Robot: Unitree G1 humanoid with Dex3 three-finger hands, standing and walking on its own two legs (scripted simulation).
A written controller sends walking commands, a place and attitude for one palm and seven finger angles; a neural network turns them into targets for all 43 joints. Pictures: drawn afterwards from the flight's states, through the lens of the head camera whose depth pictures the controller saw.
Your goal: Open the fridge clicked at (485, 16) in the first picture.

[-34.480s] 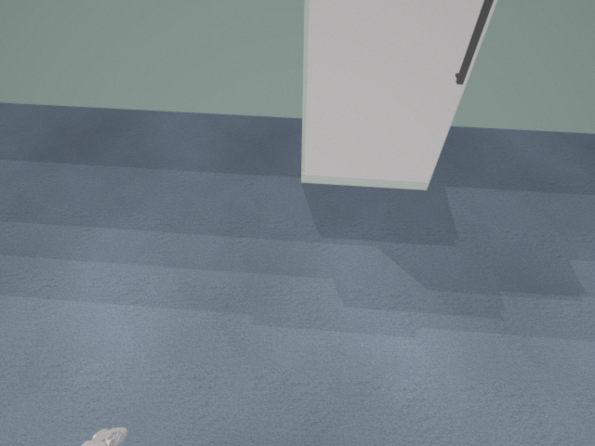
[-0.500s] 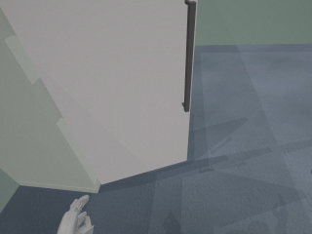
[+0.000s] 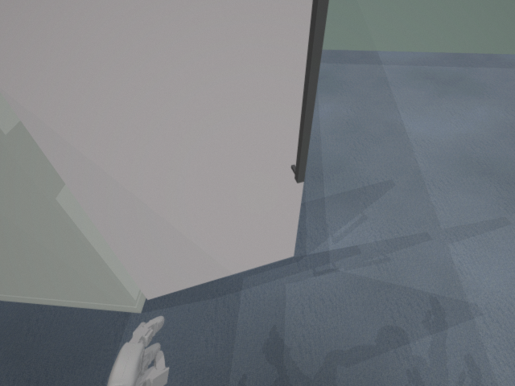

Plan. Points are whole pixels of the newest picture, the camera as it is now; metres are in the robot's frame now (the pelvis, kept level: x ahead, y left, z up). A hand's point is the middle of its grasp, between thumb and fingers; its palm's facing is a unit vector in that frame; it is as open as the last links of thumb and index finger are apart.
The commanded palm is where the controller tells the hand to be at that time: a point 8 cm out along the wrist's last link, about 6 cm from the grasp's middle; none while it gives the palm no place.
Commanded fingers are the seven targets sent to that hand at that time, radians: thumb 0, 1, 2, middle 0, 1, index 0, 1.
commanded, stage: stop stepping back and stand still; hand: right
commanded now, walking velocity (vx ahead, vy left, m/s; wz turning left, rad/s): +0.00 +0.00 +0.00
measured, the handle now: (304, 102) +0.68 -0.05 +0.08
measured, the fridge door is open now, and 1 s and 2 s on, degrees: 67 67 67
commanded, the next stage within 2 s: let the arm hang, fingers relaxed in 0.26 s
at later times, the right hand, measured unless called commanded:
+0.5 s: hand (453, 352) +0.20 -0.26 -0.02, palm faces +0.12 +0.88 -0.46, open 7.4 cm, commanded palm none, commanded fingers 0.00 -0.90 -0.90 0.20 0.30 0.20 0.30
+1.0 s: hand out of the picture -0.04 -0.22 -0.17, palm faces +0.01 +0.97 -0.23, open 7.3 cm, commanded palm none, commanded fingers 0.00 -0.90 -0.90 0.20 0.30 0.20 0.30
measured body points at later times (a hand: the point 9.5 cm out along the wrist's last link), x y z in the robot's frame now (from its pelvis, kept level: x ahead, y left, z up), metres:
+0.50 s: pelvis +0.00 -0.01 -0.01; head +0.00 +0.02 +0.44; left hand +0.17 +0.25 -0.12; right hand +0.19 -0.31 +0.01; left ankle +0.00 +0.10 -0.74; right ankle -0.02 -0.11 -0.74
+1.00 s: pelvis -0.01 -0.03 +0.01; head +0.02 -0.03 +0.46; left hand -0.04 +0.19 -0.15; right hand -0.04 -0.27 -0.15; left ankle +0.00 +0.10 -0.74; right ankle -0.02 -0.12 -0.74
